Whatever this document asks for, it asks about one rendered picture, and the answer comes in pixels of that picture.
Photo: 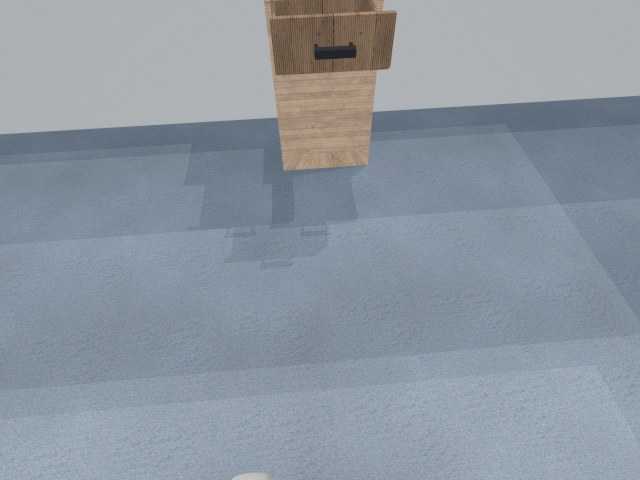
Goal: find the handle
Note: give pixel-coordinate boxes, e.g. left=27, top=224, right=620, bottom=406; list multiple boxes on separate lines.
left=314, top=42, right=357, bottom=60

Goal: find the cabinet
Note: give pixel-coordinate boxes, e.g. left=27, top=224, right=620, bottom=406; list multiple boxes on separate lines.
left=264, top=0, right=384, bottom=170

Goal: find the drawer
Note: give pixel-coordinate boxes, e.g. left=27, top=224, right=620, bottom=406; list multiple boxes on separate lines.
left=270, top=0, right=397, bottom=75

